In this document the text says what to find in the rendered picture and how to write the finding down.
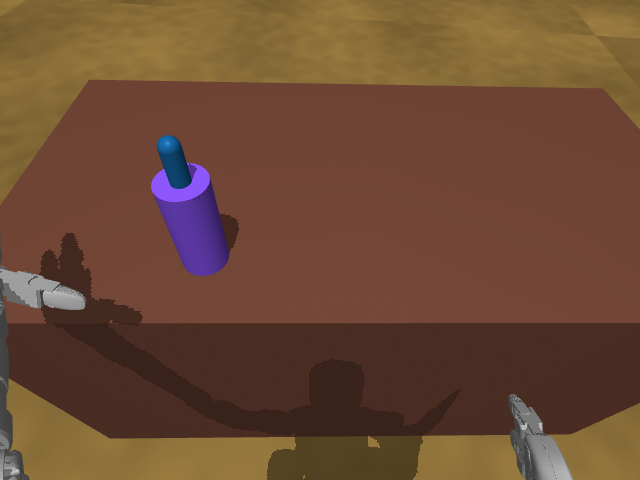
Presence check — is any left robot arm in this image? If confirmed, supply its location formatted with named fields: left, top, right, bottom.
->
left=0, top=288, right=29, bottom=480

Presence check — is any bottle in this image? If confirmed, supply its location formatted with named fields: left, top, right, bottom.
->
left=151, top=135, right=229, bottom=276

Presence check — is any left robot hand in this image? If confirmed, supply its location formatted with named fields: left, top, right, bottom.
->
left=0, top=236, right=86, bottom=310

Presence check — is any right robot hand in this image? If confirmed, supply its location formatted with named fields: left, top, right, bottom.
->
left=508, top=394, right=573, bottom=480

